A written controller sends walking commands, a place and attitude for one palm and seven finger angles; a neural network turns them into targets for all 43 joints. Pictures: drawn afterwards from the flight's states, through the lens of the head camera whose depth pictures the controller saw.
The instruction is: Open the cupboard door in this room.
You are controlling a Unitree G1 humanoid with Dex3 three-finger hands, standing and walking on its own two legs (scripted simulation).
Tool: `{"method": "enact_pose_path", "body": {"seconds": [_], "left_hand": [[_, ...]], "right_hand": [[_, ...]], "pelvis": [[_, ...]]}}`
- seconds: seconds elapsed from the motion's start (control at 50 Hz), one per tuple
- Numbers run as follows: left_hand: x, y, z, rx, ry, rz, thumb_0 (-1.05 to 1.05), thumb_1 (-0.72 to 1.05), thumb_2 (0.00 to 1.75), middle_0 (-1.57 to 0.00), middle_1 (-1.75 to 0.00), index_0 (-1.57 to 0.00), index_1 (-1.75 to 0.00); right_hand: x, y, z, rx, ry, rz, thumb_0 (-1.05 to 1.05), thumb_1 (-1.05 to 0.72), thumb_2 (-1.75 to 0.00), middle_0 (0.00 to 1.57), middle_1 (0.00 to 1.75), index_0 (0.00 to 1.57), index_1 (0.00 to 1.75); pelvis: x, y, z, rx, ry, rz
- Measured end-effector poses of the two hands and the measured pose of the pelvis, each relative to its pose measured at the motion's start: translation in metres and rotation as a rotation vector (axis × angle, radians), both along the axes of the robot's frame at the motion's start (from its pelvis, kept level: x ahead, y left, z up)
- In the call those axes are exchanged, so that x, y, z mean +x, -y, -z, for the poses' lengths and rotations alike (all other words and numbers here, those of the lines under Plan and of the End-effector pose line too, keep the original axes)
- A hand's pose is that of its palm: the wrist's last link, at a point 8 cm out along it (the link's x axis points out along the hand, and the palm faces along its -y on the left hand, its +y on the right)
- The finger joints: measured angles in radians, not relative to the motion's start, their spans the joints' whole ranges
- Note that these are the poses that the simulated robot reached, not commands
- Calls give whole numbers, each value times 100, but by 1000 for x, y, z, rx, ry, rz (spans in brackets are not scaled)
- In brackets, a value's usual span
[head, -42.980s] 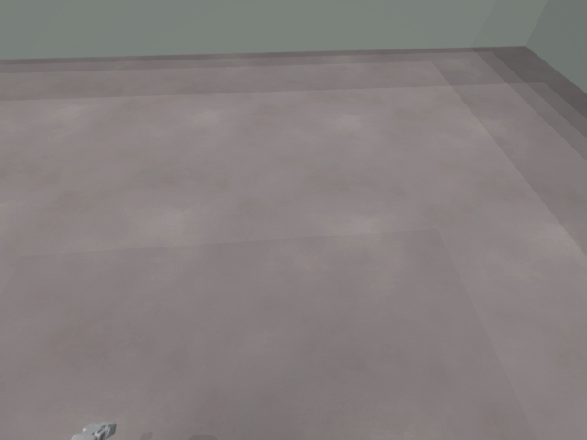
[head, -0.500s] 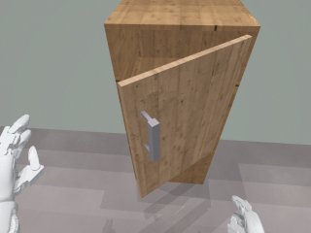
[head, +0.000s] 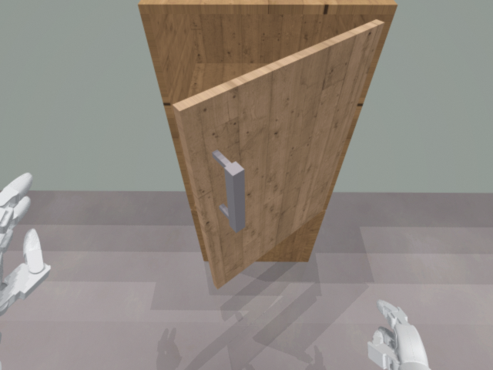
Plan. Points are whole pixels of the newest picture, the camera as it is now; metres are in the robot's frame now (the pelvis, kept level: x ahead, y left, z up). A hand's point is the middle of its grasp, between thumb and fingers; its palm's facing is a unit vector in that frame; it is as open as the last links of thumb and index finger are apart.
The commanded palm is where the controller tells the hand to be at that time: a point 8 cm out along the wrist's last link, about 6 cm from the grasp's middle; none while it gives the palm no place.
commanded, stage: step back with the hand held close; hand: left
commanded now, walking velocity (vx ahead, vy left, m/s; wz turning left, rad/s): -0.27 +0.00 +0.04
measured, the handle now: (228, 193) +0.37 +0.06 +0.08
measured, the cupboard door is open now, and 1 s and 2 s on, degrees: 39 39 39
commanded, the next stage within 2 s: stop stepping back and stand still in 0.68 s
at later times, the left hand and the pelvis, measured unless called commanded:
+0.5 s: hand out of the picture +0.07 +0.30 +0.16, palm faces +0.50 -0.74 -0.45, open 7.5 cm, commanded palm +0.02 +0.33 +0.18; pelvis -0.10 +0.02 -0.01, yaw +4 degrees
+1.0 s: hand out of the picture -0.03 +0.28 +0.16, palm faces +0.36 -0.80 -0.49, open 7.5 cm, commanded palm -0.08 +0.32 +0.18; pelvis -0.23 +0.02 -0.02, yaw -2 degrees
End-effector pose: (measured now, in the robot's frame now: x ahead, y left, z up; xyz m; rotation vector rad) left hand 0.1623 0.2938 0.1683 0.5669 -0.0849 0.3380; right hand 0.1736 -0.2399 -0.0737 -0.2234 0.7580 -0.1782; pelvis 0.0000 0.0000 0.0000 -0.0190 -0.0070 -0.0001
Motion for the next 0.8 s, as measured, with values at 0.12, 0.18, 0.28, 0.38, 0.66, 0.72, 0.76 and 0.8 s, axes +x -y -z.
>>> {"method": "enact_pose_path", "body": {"seconds": [0.12,0.18,0.28,0.38,0.66,0.72,0.76,0.8], "left_hand": [[-26,-10,-4,10,59,15,2,88,89,-22,-30,-21,-30],[-42,-17,-4,16,88,10,2,88,89,-22,-30,-21,-30],[-69,-30,-4,36,127,-19,2,88,89,-22,-30,-21,-30],[-103,-38,-7,69,167,-70,2,88,89,-22,-30,-21,-30],[-149,-58,-4,10,233,-54,2,88,89,-21,-30,-21,-30],[-162,-58,-13,13,238,-34,2,88,89,-21,-30,-21,-30],[-171,-53,-17,3,244,-16,2,88,89,-21,-30,-21,-30],[-180,-47,-19,-15,248,3,2,89,89,-21,-30,-21,-30]], "right_hand": [[-32,-8,-2,-20,1,2,2,-90,-90,20,30,20,30],[-48,-15,-2,-28,5,-5,2,-90,-90,20,30,20,30],[-73,-27,3,-37,7,-34,2,-90,-90,20,30,20,30],[-89,-39,14,-17,7,-87,2,-90,-90,20,30,20,30],[-129,-61,2,-47,42,-110,2,-90,-90,20,30,20,30],[-144,-66,-8,-30,72,-112,2,-90,-90,20,30,20,30],[-155,-67,-12,-22,78,-112,2,-90,-90,20,30,20,30],[-167,-66,-14,-18,77,-111,1,-90,-90,20,30,20,30]], "pelvis": [[-25,-8,3,-13,6,-4],[-38,-14,5,-22,8,-10],[-58,-21,9,-35,15,-31],[-78,-20,16,-29,14,-77],[-138,-38,13,-40,14,-63],[-153,-38,7,-55,-4,-44],[-162,-37,4,-62,-18,-27],[-172,-36,2,-66,-34,-16]]}}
